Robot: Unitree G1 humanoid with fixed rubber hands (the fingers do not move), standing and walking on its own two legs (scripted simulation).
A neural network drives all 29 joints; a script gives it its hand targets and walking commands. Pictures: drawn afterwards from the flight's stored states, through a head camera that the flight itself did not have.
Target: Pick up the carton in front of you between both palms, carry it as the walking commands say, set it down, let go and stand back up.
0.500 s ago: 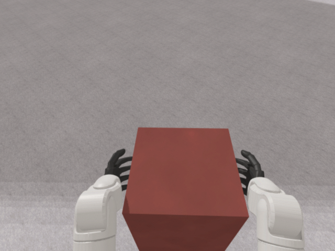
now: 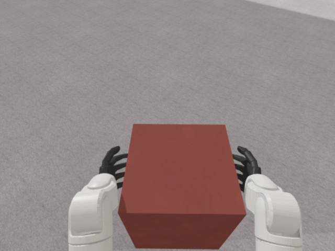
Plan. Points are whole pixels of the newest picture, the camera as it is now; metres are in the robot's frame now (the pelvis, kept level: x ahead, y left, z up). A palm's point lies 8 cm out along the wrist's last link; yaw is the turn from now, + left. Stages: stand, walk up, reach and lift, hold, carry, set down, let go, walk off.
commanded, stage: carry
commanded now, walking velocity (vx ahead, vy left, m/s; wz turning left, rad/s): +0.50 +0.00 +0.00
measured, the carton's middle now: (178, 189) +0.28 +0.00 +0.00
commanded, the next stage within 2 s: none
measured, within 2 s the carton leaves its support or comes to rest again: neither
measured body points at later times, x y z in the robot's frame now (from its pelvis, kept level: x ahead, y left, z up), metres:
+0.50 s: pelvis +0.34 -0.05 +0.00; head +0.38 -0.06 +0.45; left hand +0.61 +0.12 +0.06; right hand +0.63 -0.18 +0.05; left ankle +0.20 +0.08 -0.64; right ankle +0.40 -0.12 -0.74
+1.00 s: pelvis +0.68 +0.02 +0.00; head +0.71 +0.04 +0.45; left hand +0.96 +0.17 +0.06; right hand +0.96 -0.13 +0.07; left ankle +0.73 +0.09 -0.74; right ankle +0.56 -0.12 -0.64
